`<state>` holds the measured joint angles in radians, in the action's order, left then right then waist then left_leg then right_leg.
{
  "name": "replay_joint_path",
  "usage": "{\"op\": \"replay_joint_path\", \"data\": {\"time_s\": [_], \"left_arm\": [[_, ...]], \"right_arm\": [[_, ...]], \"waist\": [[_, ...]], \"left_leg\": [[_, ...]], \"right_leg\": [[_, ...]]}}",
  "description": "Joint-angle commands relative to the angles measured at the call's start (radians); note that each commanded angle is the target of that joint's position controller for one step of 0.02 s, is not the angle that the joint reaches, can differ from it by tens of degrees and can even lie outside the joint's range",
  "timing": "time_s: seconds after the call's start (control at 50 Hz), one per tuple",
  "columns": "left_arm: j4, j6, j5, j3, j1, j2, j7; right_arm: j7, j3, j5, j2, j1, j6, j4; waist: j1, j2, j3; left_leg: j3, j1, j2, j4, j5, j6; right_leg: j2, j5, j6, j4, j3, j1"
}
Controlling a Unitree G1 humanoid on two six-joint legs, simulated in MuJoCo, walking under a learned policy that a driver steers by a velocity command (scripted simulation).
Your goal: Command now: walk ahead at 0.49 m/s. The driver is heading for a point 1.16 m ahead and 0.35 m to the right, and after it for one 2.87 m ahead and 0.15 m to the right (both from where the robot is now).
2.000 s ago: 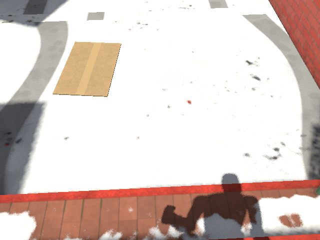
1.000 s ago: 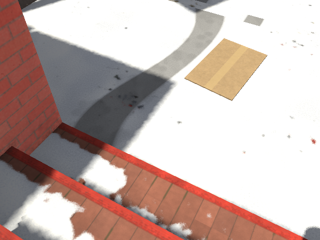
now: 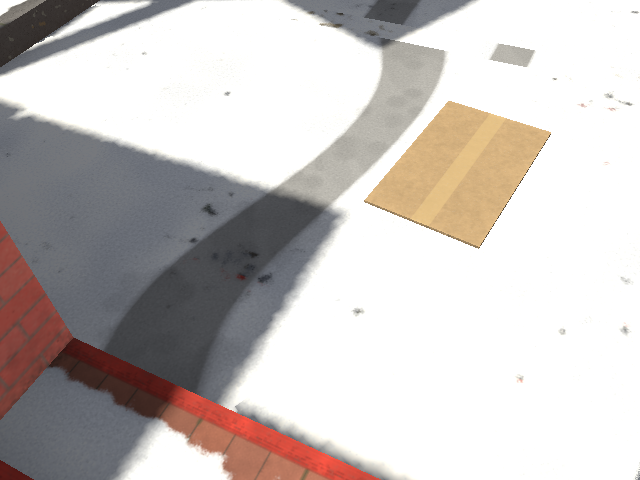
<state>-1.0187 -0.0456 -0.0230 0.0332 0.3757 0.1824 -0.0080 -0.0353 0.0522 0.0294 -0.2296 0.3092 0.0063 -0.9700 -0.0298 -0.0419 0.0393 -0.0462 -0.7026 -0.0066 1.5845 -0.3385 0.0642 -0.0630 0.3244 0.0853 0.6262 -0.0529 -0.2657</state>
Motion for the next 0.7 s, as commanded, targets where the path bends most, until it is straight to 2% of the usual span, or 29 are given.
{"op": "replay_joint_path", "data": {"time_s": [0.02,0.04,0.06,0.1,0.12,0.18,0.26,0.28,0.3,0.32,0.34,0.36,0.38,0.4,0.42,0.44,0.46,0.48,0.5,0.52,0.54,0.56,0.58,0.6,0.62,0.64,0.66,0.68,0.7], "left_arm": [[0.060,-0.066,0.020,0.020,-0.045,0.164,0.014],[0.054,-0.058,0.023,0.019,-0.012,0.179,0.015],[0.050,-0.047,0.021,0.018,0.019,0.171,0.013],[0.034,-0.027,0.018,0.017,0.076,0.166,0.012],[0.052,-0.024,0.011,0.019,0.075,0.165,0.009],[0.044,-0.010,-0.009,0.025,0.163,0.171,0.007],[0.034,0.004,-0.022,0.032,0.230,0.192,0.020],[0.038,0.007,-0.022,0.033,0.212,0.196,0.022],[-0.001,0.002,-0.035,0.036,0.275,0.184,0.032],[-0.005,0.000,-0.040,0.036,0.280,0.184,0.039],[0.005,-0.001,-0.045,0.041,0.254,0.199,0.039],[0.012,0.001,-0.047,0.029,0.254,0.149,0.020],[0.029,-0.045,-0.142,-0.024,0.146,0.011,-0.034],[0.042,-0.047,-0.140,-0.026,0.090,0.004,-0.083],[0.109,-0.058,-0.096,-0.030,-0.009,0.007,-0.098],[0.151,-0.056,-0.068,-0.015,-0.117,0.064,-0.090],[0.147,-0.059,-0.091,0.008,-0.135,0.138,-0.068],[0.145,-0.065,-0.111,0.008,-0.145,0.135,-0.049],[0.132,-0.066,-0.137,-0.013,-0.103,0.083,-0.035],[0.092,-0.079,-0.138,-0.011,-0.016,0.047,-0.013],[0.053,-0.089,-0.124,-0.014,0.070,0.010,0.001],[0.017,-0.092,-0.109,-0.011,0.098,-0.001,-0.003],[0.019,-0.092,-0.105,0.000,0.071,0.044,-0.008],[0.039,-0.087,-0.109,0.008,0.021,0.077,-0.016],[0.061,-0.076,-0.123,0.009,-0.031,0.099,-0.018],[0.071,-0.062,-0.134,0.005,-0.028,0.083,-0.015],[0.042,-0.055,-0.123,0.020,0.067,0.127,-0.008],[-0.039,-0.056,-0.115,0.045,0.347,0.166,-0.007],[-0.132,-0.058,-0.102,0.060,0.619,0.162,-0.012]], "right_arm": [[0.024,0.004,0.021,-0.028,-0.060,-0.008,0.062],[0.032,0.003,0.025,-0.026,-0.057,-0.005,0.038],[0.039,-0.003,0.014,-0.015,-0.053,-0.003,0.040],[0.046,-0.001,-0.004,-0.029,-0.067,0.006,0.024],[0.049,0.009,-0.007,-0.060,-0.088,0.005,0.014],[0.057,0.020,0.022,-0.083,-0.229,0.001,0.040],[0.063,0.020,0.025,-0.074,-0.336,-0.021,0.075],[0.061,0.021,0.023,-0.074,-0.300,-0.026,0.060],[0.058,0.023,0.012,-0.074,-0.317,-0.041,0.060],[0.055,0.030,0.005,-0.095,-0.322,-0.051,0.059],[0.053,0.036,0.007,-0.113,-0.300,-0.062,0.044],[0.045,0.038,0.000,-0.115,-0.213,-0.080,0.010],[0.062,0.000,0.121,-0.045,0.156,-0.119,-0.050],[0.060,-0.004,0.113,-0.043,0.359,-0.122,-0.108],[0.069,-0.013,0.096,-0.072,0.286,-0.139,-0.061],[0.085,-0.025,0.102,-0.051,0.200,-0.150,-0.074],[0.087,-0.054,0.097,0.003,0.093,-0.151,-0.038],[0.077,-0.069,0.102,0.019,-0.038,-0.150,0.002],[0.050,-0.090,0.094,0.094,-0.167,-0.148,0.073],[0.019,-0.105,0.080,0.120,-0.255,-0.161,0.127],[-0.001,-0.100,0.071,0.075,-0.241,-0.176,0.134],[-0.011,-0.090,0.055,0.025,-0.176,-0.184,0.131],[-0.015,-0.094,0.045,0.015,-0.089,-0.193,0.104],[-0.013,-0.090,0.033,-0.012,-0.019,-0.189,0.090],[-0.010,-0.092,0.007,-0.019,0.059,-0.178,0.069],[-0.002,-0.086,-0.010,-0.056,0.111,-0.157,0.054],[0.011,-0.079,-0.003,-0.093,0.111,-0.143,0.050],[0.035,-0.063,0.020,-0.148,-0.009,-0.129,0.092],[0.083,-0.066,0.056,-0.094,-0.083,-0.125,0.099]], "waist": [[-0.041,0.153,0.111],[-0.029,0.167,0.071],[-0.033,0.167,0.036],[-0.022,0.147,0.018],[-0.008,0.094,0.029],[0.054,0.062,0.066],[0.101,0.093,0.083],[0.083,0.085,0.067],[0.116,0.126,0.069],[0.122,0.134,0.057],[0.111,0.125,0.059],[0.089,0.013,0.003],[-0.094,-0.275,-0.170],[-0.209,-0.161,-0.193],[-0.182,0.059,-0.097],[-0.154,0.025,0.087],[-0.109,0.044,0.094],[-0.056,0.024,0.050],[0.007,0.008,-0.017],[0.060,0.005,-0.037],[0.092,0.002,-0.039],[0.085,0.008,-0.010],[0.086,0.037,0.030],[0.072,0.048,0.082],[0.054,0.055,0.114],[0.059,0.059,0.110],[0.110,0.049,0.096],[0.249,0.091,0.046],[0.370,0.314,-0.079]], "left_leg": [[0.009,0.082,-0.080,-0.542,0.330,-0.045],[0.012,0.120,-0.081,-0.579,0.337,-0.046],[0.011,0.145,-0.085,-0.596,0.360,-0.039],[0.007,0.130,-0.092,-0.572,0.429,-0.019],[0.034,0.096,-0.078,-0.573,0.467,-0.013],[0.040,-0.033,-0.080,-0.610,0.345,-0.006],[0.081,-0.043,-0.042,-0.683,0.163,0.008],[0.094,0.033,-0.024,-0.720,0.115,0.022],[-0.061,-0.091,-0.078,-0.768,0.279,0.032],[-0.060,-0.166,-0.066,-0.793,0.245,0.035],[-0.054,-0.137,-0.057,-0.829,0.189,0.039],[-0.047,0.107,-0.023,-0.929,0.114,0.064],[-0.119,0.644,-0.060,-1.093,0.148,0.074],[-0.338,1.064,-0.182,-1.061,-0.015,0.204],[-0.442,1.058,-0.252,-1.036,-0.119,0.233],[-0.441,0.824,-0.255,-1.052,-0.212,0.216],[-0.414,0.677,-0.258,-0.989,-0.197,0.221],[-0.327,0.546,-0.240,-0.992,-0.127,0.204],[-0.180,0.365,-0.165,-1.005,-0.047,0.124],[-0.003,0.084,-0.078,-0.964,-0.044,0.049],[0.118,-0.112,-0.027,-0.866,-0.105,0.000],[0.170,-0.195,-0.022,-0.830,-0.173,-0.028],[0.156,-0.236,-0.028,-0.807,-0.232,-0.040],[0.111,-0.218,-0.062,-0.769,-0.279,-0.044],[0.038,-0.105,-0.109,-0.734,-0.279,-0.038],[-0.008,0.018,-0.130,-0.659,-0.194,-0.041],[-0.033,0.143,-0.128,-0.558,-0.040,-0.064],[0.003,0.126,-0.066,-0.229,0.119,-0.113],[0.043,-0.098,0.001,0.324,-0.194,-0.149]], "right_leg": [[0.237,-0.301,0.150,-0.379,0.282,-0.220],[0.246,-0.437,0.162,-0.355,0.279,-0.166],[0.257,-0.525,0.164,-0.340,0.270,-0.120],[0.278,-0.510,0.153,-0.327,0.282,-0.027],[0.260,-0.439,0.146,-0.326,0.265,0.008],[0.274,-0.378,0.177,-0.281,0.294,0.186],[0.306,-0.586,0.184,-0.188,0.271,0.328],[0.300,-0.698,0.173,-0.136,0.238,0.314],[0.303,-0.615,0.157,-0.046,0.285,0.497],[0.309,-0.622,0.157,0.005,0.298,0.589],[0.309,-0.691,0.154,0.061,0.293,0.579],[0.238,-0.692,0.116,0.223,0.254,0.424],[0.059,-0.303,0.034,0.628,0.121,0.062],[-0.106,0.223,0.025,0.988,0.130,-0.478],[-0.105,0.163,0.071,0.950,0.274,-0.762],[-0.023,-0.012,0.101,0.867,0.321,-0.867],[0.039,-0.140,0.092,0.749,0.349,-0.824],[0.076,-0.225,0.083,0.622,0.309,-0.707],[0.119,-0.338,0.076,0.422,0.249,-0.478],[0.102,-0.571,0.023,0.252,0.148,-0.149],[0.071,-0.731,-0.035,0.168,0.069,0.098],[0.041,-0.761,-0.093,0.141,-0.001,0.191],[0.031,-0.737,-0.125,0.149,-0.035,0.234],[0.040,-0.687,-0.140,0.106,-0.027,0.210],[0.060,-0.621,-0.130,0.001,-0.020,0.133],[0.063,-0.543,-0.099,-0.129,-0.019,0.129],[0.072,-0.513,-0.046,-0.234,-0.024,0.162],[0.059,-0.536,0.045,-0.283,-0.040,0.375],[0.160,-0.692,0.207,-0.247,0.150,0.713]]}}
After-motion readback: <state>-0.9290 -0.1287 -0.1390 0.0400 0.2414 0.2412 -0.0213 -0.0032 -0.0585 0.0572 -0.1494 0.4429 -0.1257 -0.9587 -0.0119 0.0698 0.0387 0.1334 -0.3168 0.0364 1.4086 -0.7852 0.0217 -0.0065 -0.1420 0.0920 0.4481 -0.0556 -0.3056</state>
